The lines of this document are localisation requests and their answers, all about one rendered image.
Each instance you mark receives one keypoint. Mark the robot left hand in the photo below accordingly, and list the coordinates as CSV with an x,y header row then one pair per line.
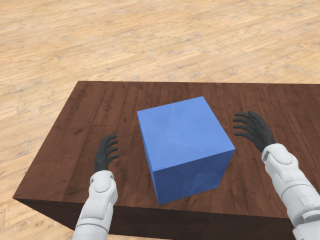
x,y
101,159

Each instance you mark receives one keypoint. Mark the robot right forearm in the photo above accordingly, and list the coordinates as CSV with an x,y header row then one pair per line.
x,y
298,195

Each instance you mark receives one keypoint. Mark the carton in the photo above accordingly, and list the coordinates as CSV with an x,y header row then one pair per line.
x,y
187,149

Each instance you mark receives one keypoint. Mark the right robot upper arm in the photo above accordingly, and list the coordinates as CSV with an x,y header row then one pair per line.
x,y
307,231

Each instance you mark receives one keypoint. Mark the pedestal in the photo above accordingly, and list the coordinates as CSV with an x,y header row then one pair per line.
x,y
244,206

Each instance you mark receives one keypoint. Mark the robot left forearm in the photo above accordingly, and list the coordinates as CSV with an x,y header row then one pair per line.
x,y
96,215

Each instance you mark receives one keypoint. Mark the robot right hand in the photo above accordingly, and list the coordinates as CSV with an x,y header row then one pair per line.
x,y
259,132

